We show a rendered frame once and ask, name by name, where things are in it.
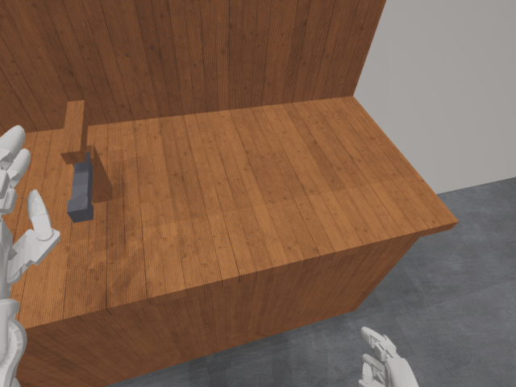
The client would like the robot right hand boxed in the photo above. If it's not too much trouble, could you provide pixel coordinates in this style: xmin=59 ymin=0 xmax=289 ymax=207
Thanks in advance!
xmin=359 ymin=327 xmax=419 ymax=387

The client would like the robot left hand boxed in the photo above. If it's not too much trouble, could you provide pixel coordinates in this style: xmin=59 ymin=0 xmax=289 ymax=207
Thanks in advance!
xmin=0 ymin=125 xmax=60 ymax=299

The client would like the robot left forearm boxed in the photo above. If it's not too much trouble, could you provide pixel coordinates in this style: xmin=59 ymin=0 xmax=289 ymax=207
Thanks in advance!
xmin=0 ymin=298 xmax=27 ymax=387

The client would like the counter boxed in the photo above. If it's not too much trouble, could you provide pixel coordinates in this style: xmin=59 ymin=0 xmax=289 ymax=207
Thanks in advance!
xmin=0 ymin=0 xmax=459 ymax=387

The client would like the tap lever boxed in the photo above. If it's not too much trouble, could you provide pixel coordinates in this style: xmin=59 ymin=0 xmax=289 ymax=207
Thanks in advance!
xmin=67 ymin=152 xmax=94 ymax=223

